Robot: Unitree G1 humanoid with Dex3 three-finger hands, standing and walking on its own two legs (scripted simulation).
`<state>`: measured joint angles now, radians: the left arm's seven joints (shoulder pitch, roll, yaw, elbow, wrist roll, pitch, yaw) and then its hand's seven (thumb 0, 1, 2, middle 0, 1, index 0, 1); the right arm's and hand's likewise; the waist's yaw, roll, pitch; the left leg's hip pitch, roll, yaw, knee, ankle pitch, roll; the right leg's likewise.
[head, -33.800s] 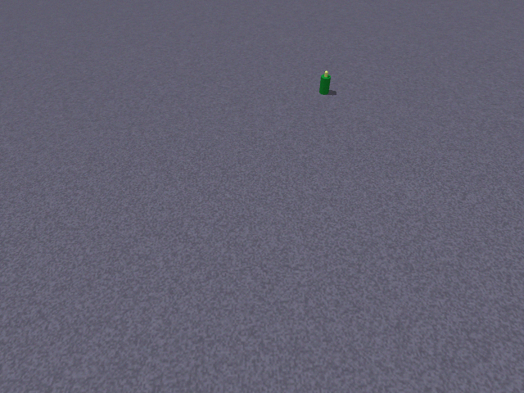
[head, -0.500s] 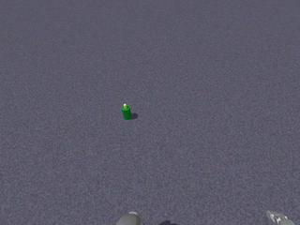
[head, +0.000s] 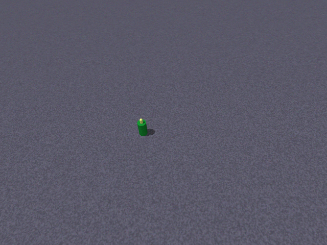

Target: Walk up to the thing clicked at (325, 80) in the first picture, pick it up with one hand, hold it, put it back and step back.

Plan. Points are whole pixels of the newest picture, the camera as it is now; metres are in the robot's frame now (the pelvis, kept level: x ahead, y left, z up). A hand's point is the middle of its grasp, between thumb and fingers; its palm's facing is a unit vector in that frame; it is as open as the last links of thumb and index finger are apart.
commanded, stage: step back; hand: left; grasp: from the side
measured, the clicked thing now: (142, 126) +1.05 +0.23 -0.68
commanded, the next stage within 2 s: stand in 0.52 s
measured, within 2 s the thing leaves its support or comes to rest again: neither
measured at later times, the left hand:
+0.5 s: hand out of the picture +0.12 +0.28 -0.15, palm faces +0.04 -0.94 -0.35, open 7.4 cm
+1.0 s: hand out of the picture +0.11 +0.27 -0.14, palm faces -0.02 -0.94 -0.34, open 7.4 cm
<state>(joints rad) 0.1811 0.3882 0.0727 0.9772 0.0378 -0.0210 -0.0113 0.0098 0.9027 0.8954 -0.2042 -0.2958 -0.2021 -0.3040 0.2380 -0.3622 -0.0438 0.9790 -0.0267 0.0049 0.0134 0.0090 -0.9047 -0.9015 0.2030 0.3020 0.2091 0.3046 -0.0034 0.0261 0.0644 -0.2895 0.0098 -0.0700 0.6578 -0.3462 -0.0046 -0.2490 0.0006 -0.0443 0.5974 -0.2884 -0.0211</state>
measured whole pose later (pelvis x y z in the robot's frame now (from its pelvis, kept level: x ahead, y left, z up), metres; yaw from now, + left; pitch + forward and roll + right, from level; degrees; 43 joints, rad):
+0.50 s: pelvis +0.05 +0.02 +0.01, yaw +1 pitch -2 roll +0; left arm 0.11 0.37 0.03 1.06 0.01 -0.01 0.00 0.01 0.90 0.90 -0.21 -0.30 -0.20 -0.30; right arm 0.05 -0.32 -0.02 1.05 -0.01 -0.01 0.01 0.01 -0.91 -0.90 0.20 0.30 0.21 0.30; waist 0.03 -0.01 0.08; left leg -0.25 0.03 0.01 0.54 -0.26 -0.01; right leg -0.15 -0.03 -0.03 0.52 -0.33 0.02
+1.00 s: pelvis +0.03 +0.02 +0.02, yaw +1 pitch -3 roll +0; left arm 0.09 0.35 0.00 1.14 0.02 -0.01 -0.01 0.01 0.90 0.90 -0.20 -0.30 -0.20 -0.30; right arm 0.08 -0.34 -0.01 1.16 -0.01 -0.01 0.02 0.01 -0.91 -0.90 0.20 0.30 0.21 0.30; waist 0.00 0.00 0.07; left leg -0.14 0.02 0.03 0.32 -0.12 -0.01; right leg -0.07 -0.03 -0.02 0.32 -0.20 0.02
